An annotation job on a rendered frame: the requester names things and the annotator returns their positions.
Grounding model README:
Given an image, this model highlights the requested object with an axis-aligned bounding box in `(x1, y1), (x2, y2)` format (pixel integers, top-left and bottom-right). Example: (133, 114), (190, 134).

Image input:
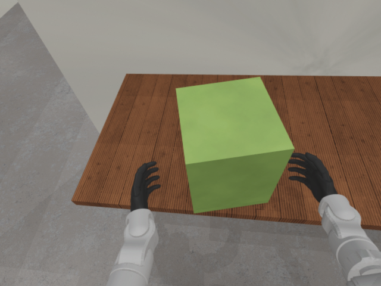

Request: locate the left robot forearm
(106, 209), (159, 286)

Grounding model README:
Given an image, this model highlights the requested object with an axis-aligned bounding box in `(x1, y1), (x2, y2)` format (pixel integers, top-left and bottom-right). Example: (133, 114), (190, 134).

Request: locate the right robot hand
(288, 153), (338, 202)

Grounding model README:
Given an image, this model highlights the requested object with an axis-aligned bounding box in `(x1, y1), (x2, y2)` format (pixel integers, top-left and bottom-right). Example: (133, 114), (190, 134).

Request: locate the table
(71, 74), (381, 231)

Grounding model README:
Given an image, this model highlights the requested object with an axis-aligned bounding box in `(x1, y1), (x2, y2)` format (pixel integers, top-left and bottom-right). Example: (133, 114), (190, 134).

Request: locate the right robot upper arm
(346, 273), (381, 286)

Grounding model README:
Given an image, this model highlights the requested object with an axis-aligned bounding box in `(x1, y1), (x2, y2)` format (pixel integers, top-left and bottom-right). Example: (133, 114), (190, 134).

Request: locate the right robot forearm
(318, 194), (381, 282)

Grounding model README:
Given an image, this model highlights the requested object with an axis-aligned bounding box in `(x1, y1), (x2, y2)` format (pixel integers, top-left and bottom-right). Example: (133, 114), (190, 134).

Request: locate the left robot hand
(130, 161), (161, 212)

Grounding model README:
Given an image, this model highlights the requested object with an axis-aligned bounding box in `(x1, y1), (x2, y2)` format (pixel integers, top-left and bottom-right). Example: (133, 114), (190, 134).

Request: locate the carton
(176, 77), (295, 213)

